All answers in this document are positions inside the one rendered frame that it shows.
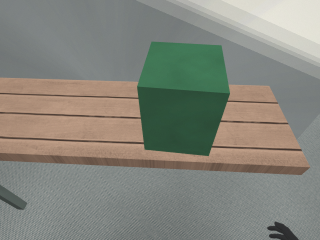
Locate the carton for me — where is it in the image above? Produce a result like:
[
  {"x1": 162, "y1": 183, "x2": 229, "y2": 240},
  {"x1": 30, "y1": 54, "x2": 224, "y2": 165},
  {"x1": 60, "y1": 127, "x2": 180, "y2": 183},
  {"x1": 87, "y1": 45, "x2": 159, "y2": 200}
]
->
[{"x1": 137, "y1": 41, "x2": 230, "y2": 156}]

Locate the robot right hand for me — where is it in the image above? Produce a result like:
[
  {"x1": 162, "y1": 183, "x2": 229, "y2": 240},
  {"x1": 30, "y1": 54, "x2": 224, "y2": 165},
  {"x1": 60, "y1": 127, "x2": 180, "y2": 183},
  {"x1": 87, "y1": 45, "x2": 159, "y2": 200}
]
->
[{"x1": 267, "y1": 221, "x2": 298, "y2": 240}]

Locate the table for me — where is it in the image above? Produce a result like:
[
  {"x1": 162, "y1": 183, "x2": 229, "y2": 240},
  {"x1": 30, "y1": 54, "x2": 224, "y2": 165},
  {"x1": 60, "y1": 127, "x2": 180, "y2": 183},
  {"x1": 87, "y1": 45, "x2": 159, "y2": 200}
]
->
[{"x1": 0, "y1": 77, "x2": 310, "y2": 210}]

